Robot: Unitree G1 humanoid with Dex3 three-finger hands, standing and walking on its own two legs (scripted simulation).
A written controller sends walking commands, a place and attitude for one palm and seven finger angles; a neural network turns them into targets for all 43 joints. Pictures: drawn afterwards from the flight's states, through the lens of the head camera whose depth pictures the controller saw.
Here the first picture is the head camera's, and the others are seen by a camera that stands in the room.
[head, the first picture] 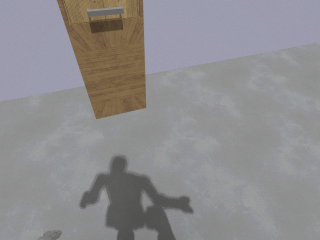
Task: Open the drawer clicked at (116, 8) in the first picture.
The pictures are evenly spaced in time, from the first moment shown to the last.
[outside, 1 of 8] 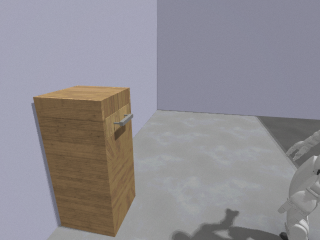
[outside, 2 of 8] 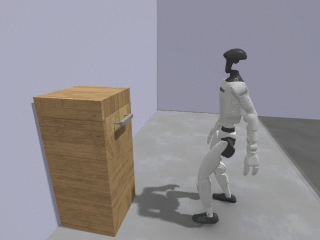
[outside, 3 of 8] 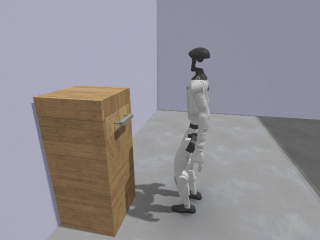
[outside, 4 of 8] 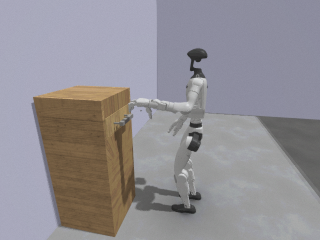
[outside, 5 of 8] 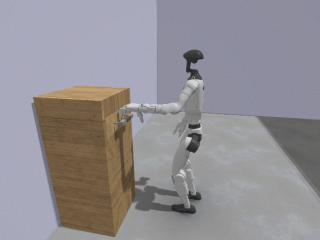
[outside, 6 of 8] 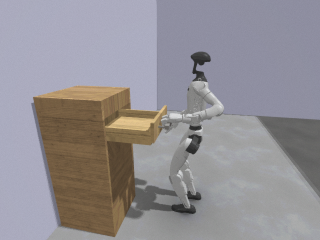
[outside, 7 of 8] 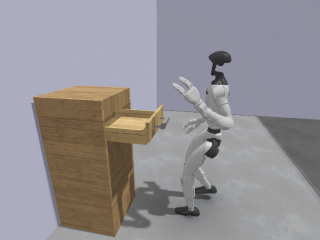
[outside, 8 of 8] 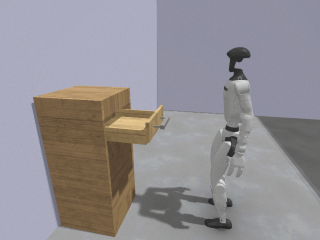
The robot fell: no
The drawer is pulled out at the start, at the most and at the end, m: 0.00 0.30 0.27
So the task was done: yes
